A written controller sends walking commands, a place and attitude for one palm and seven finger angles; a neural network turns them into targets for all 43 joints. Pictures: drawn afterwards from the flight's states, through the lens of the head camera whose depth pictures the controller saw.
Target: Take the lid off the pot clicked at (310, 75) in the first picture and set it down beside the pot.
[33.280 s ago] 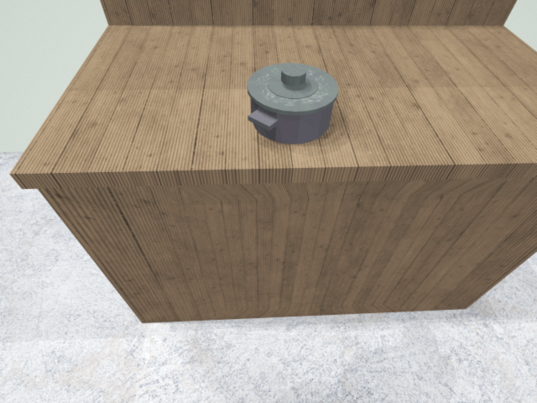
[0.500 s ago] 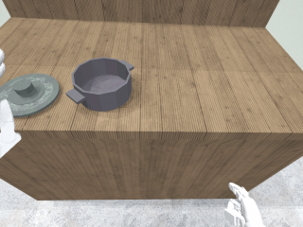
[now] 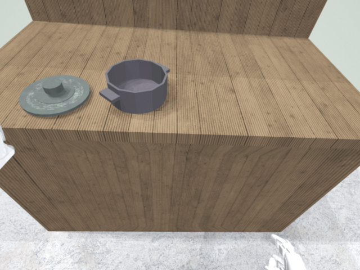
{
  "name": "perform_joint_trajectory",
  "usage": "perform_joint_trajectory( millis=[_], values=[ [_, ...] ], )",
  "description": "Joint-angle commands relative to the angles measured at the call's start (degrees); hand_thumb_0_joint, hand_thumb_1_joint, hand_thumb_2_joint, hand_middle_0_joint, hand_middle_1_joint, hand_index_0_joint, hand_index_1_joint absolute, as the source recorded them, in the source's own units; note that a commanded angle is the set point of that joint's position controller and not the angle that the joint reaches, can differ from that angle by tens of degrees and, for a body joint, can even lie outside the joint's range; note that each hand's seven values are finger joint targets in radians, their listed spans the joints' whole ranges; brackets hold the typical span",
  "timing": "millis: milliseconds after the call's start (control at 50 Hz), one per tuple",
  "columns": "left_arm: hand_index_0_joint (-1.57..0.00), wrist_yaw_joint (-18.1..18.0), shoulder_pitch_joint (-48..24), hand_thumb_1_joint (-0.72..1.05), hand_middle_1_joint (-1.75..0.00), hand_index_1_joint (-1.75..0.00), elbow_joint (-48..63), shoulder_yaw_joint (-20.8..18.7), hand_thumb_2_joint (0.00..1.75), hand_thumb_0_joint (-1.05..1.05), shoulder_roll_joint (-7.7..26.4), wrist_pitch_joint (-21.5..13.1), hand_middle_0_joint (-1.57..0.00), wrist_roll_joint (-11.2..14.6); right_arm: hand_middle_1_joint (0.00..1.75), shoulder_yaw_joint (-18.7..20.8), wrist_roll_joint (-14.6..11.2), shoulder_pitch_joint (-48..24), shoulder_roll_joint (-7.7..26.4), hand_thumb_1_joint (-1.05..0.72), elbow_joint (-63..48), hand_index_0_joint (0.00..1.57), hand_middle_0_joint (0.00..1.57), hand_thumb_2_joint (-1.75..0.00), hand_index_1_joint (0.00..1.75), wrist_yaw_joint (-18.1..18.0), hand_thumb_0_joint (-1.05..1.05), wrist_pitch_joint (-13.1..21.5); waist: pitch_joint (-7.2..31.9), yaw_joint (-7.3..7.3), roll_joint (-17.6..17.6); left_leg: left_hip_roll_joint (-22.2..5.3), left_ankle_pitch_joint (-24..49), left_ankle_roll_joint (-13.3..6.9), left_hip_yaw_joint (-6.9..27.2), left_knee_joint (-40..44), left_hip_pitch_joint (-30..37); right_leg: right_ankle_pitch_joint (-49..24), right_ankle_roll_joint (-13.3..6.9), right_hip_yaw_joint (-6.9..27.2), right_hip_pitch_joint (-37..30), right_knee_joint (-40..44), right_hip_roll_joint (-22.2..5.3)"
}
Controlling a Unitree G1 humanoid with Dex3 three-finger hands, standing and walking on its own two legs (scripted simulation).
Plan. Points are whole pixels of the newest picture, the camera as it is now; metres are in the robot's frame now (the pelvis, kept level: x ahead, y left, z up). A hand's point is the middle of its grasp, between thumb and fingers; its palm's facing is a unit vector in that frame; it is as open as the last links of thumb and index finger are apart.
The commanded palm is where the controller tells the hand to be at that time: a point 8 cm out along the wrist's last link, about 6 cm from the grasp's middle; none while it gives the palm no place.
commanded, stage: step back with the hand held close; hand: left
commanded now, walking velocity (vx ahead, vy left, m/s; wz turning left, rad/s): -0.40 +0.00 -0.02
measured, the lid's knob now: (53, 86) +0.54 +0.38 +0.10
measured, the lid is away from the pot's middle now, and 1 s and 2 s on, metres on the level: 0.23 0.23 0.23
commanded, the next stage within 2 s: stop stepping back and stand still in 0.36 s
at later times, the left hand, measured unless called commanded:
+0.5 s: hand out of the picture +0.08 +0.23 +0.28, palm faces +0.40 -0.86 -0.33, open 7.4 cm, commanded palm +0.04 +0.30 +0.28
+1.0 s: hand out of the picture +0.01 +0.32 +0.31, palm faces +0.54 -0.84 -0.04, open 7.4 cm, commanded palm -0.05 +0.33 +0.28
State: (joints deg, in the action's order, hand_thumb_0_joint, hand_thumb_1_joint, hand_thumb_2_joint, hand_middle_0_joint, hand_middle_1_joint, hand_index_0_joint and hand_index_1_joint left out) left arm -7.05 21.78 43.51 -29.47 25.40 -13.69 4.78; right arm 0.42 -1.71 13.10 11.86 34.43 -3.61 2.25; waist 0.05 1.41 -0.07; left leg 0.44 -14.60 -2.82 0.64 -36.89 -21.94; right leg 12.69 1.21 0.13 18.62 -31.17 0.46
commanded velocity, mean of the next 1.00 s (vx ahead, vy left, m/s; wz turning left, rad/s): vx -0.07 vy -0.03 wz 0.02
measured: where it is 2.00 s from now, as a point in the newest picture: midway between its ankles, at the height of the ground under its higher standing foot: outside the picture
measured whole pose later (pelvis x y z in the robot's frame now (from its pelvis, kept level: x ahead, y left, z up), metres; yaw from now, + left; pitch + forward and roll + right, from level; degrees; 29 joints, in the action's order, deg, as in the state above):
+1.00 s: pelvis -0.20 +0.06 -0.01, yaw -3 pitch -2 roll -3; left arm -9.2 3.5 29.3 -30.4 23.7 -11.6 5.4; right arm -0.7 -2.5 14.0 12.0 37.6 -4.1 3.0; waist 6.9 0.5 0.4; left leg -0.8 -21.3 -2.5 1.2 -43.1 -21.4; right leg 28.6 -1.2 -1.0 14.9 -45.9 1.8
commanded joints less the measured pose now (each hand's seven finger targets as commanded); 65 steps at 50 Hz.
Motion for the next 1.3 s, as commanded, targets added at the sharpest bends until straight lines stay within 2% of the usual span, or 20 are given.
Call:
perform_joint_trajectory(
  millis=[0,120,220,300,420,440,460,480,540,660,780,820,900,940,980,1020,1140,1220,1240,1280],
  values=[
    [-0.20,-1.4,-3.7,0.90,-0.30,-0.30,15.1,-9.2,0.90,0.00,12.9,-4.6,-0.20,0.0,0.30,2.5,1.6,-6.6,7.3,-0.90,-11.0,0.20,0.20,-0.90,0.30,-0.9,0.00,5.4,4.2,-0.96,-19.1,-15.7,-4.6,-3.8,18.2,26.3,-7.2,9.9,-1.0,1.0,-4.1,-16.0,2.1],
    [-0.20,-1.5,4.7,0.90,-0.30,-0.30,16.2,-9.5,0.90,0.00,11.9,-4.1,-0.20,0.9,0.30,3.6,1.4,-4.9,6.7,-0.90,-9.0,0.20,0.20,-0.90,0.30,0.8,0.00,7.4,15.2,-1.59,-10.2,-14.0,29.4,-2.2,11.7,14.2,14.1,7.3,-0.7,0.2,-1.9,1.4,1.5],
    [-0.20,-0.7,1.4,0.90,-0.30,-0.30,12.3,-10.4,0.90,0.00,14.5,-5.5,-0.20,1.4,0.30,3.4,1.1,-5.6,7.0,-0.90,-7.9,0.20,0.20,-0.90,0.30,0.1,0.00,6.0,14.1,-0.70,-1.9,-8.4,16.4,1.8,5.6,7.5,8.4,-19.0,-3.2,4.5,-8.1,10.1,-5.5],
    [-0.20,-1.6,-1.0,0.90,-0.30,-0.30,10.7,-9.5,0.90,0.00,14.6,-5.7,-0.20,2.1,0.30,4.2,-0.2,-5.5,6.7,-0.90,-6.2,0.20,0.20,-0.90,0.30,-0.9,0.00,5.3,14.6,0.62,2.1,-5.1,7.4,3.7,3.0,-1.5,16.9,-14.8,-4.2,5.2,2.5,12.0,-9.7],
    [-0.20,-2.0,-8.0,0.90,-0.30,-0.30,4.6,-5.5,0.90,0.00,12.5,-3.3,-0.20,1.0,0.30,3.5,0.0,-7.6,6.3,-0.90,-6.8,0.20,0.20,-0.90,0.30,-1.0,0.00,3.8,-3.2,1.50,6.5,-4.0,-2.8,3.5,5.9,-9.9,8.6,-0.5,-6.9,6.4,17.4,15.6,-13.7],
    [-0.20,6.6,-2.0,0.90,-0.30,-0.30,-44.5,22.1,0.90,0.00,-4.3,4.7,-0.20,-2.0,0.30,5.6,-0.5,-1.6,17.5,-0.90,6.3,0.20,0.20,-0.90,0.30,1.3,0.00,10.0,-4.8,5.48,-6.8,-11.4,10.6,1.4,14.7,-7.6,2.8,1.5,-3.3,2.6,21.8,-4.3,-11.4],
    [-0.20,1.4,-23.2,0.90,-0.30,-0.30,15.8,-3.7,0.90,0.00,15.1,-1.2,-0.20,1.8,0.30,3.2,-1.1,-11.4,7.0,-0.90,-11.5,0.20,0.20,-0.90,0.30,1.0,0.00,5.8,-4.4,-0.74,-5.2,-12.6,-6.4,-0.6,19.1,16.3,-1.5,12.6,-1.0,-0.4,9.1,-1.8,2.0],
    [-0.20,-1.0,-17.4,0.90,-0.30,-0.30,2.9,-8.8,0.90,0.00,15.8,-2.6,-0.20,1.7,0.30,2.5,-0.1,-8.1,10.1,-0.90,-9.0,0.20,0.20,-0.90,0.30,-1.6,0.00,6.1,-8.2,1.32,-13.5,-15.2,-15.8,-2.5,23.0,26.9,-10.7,14.6,-1.4,0.3,3.2,-9.2,4.5],
    [-0.20,-1.1,-15.1,0.90,-0.30,-0.30,7.9,-5.8,0.90,0.00,12.7,-1.7,-0.20,1.1,0.30,1.7,1.5,-6.2,6.6,-0.90,-9.8,0.20,0.20,-0.90,0.30,-0.3,0.00,7.1,-1.5,0.21,-14.9,-17.7,-33.1,-3.4,31.8,34.8,-11.8,15.8,-1.4,5.7,2.2,-27.9,4.8],
    [-0.20,-0.7,7.5,0.90,-0.30,-0.30,23.8,-7.3,0.90,0.00,12.8,-1.0,-0.20,0.6,0.30,1.9,1.3,-6.5,5.2,-0.90,-12.3,0.20,0.20,-0.90,0.30,2.0,0.00,7.9,16.1,-2.51,-14.4,-7.5,-21.2,1.6,10.3,26.6,-1.0,13.3,-2.6,-3.7,-18.4,3.6,4.9],
    [-0.20,-2.2,-5.9,0.90,-0.30,-0.30,5.6,-10.4,0.90,0.00,15.9,-0.4,-0.20,0.8,0.30,1.4,2.0,-3.7,5.4,-0.90,-5.8,0.20,0.20,-0.90,0.30,-0.1,0.00,4.6,7.8,1.68,2.6,-1.6,-1.9,2.4,0.2,-20.6,5.5,2.0,-11.7,6.2,3.0,19.9,-16.4],
    [-0.20,-1.9,-15.0,0.90,-0.30,-0.30,-4.6,-4.7,0.90,0.00,12.4,1.3,-0.20,0.2,0.30,3.3,-0.7,-6.7,7.2,-0.90,-6.1,0.20,0.20,-0.90,0.30,-0.8,0.00,3.1,-4.8,1.89,11.3,-4.1,-6.2,2.4,5.6,-25.8,2.1,29.8,-12.0,16.1,17.0,23.2,-18.2],
    [-0.20,-0.4,-27.9,0.90,-0.30,-0.30,-12.9,5.0,0.90,0.00,6.6,2.9,-0.20,-0.3,0.30,0.7,-1.1,-8.2,7.8,-0.90,-6.8,0.20,0.20,-0.90,0.30,-1.6,0.00,3.1,-16.3,2.66,-8.8,-6.0,-21.6,0.0,7.6,8.6,6.2,28.2,-6.4,1.7,20.4,4.9,-7.1],
    [-0.20,-1.0,-32.2,0.90,-0.30,-0.30,-10.8,3.9,0.90,0.00,8.2,1.7,-0.20,0.0,0.30,-0.6,-1.2,-6.0,7.8,-0.90,-8.5,0.20,0.20,-0.90,0.30,-0.9,0.00,5.7,-16.5,2.38,-27.8,-19.5,-41.1,-7.4,37.6,32.2,-0.2,20.4,-2.4,-1.3,19.7,-23.7,4.7],
    [-0.20,0.2,-27.1,0.90,-0.30,-0.30,-6.0,2.2,0.90,0.00,10.1,1.3,-0.20,0.6,0.30,0.2,-0.6,-5.7,4.7,-0.90,-9.6,0.20,0.20,-0.90,0.30,0.6,0.00,7.3,-5.7,0.03,-8.6,-18.1,-32.1,-8.3,35.1,29.9,0.8,17.1,-2.7,2.1,12.6,-29.4,2.4],
    [-0.20,0.6,-16.0,0.90,-0.30,-0.30,4.7,0.2,0.90,0.00,10.3,0.9,-0.20,1.3,0.30,1.3,0.2,-7.6,5.2,-0.90,-10.7,0.20,0.20,-0.90,0.30,1.6,0.00,8.1,1.8,-1.13,-5.0,-17.8,-28.3,-8.0,31.9,29.7,1.9,14.3,-2.0,3.7,8.2,-25.6,0.5],
    [-0.20,-1.6,12.9,0.90,-0.30,-0.30,27.8,-8.9,0.90,0.00,16.5,-1.6,-0.20,-0.5,0.30,0.1,1.6,-8.2,4.7,-0.90,-12.2,0.20,0.20,-0.90,0.30,2.4,0.00,7.0,11.2,-2.76,-14.1,-8.0,-17.3,-1.0,6.9,19.7,-8.3,6.8,-2.2,-3.8,-22.4,3.2,2.0],
    [-0.20,-3.7,1.8,0.90,-0.30,-0.30,16.0,-9.2,0.90,0.00,14.9,-2.0,-0.20,0.5,0.30,1.4,0.9,-3.7,4.5,-0.90,-7.2,0.20,0.20,-0.90,0.30,0.6,0.00,5.8,5.6,0.08,1.4,-2.5,-7.0,2.3,0.8,-12.0,-8.4,-9.0,-12.6,23.8,-13.8,16.6,-19.6],
    [-0.20,5.8,3.7,0.90,-0.30,-0.30,-48.1,21.2,0.90,0.00,-4.0,6.7,-0.20,-6.4,0.30,5.4,-1.1,-5.7,13.8,-0.90,-0.5,0.20,0.20,-0.90,0.30,4.3,0.00,10.5,3.0,3.72,-2.5,-9.4,-11.2,2.0,2.1,-18.9,-7.7,-22.7,-10.7,6.2,-1.2,4.2,-26.2],
    [-0.20,6.4,2.5,0.90,-0.30,-0.30,-52.3,22.2,0.90,0.00,-6.0,14.1,-0.20,-8.4,0.30,5.6,1.1,4.0,10.2,-0.90,4.6,0.20,0.20,-0.90,0.30,4.5,0.00,3.6,3.6,4.85,-2.7,-6.0,-3.2,3.7,1.9,-12.7,4.8,2.7,-8.5,1.5,11.2,0.4,-13.6]
  ],
)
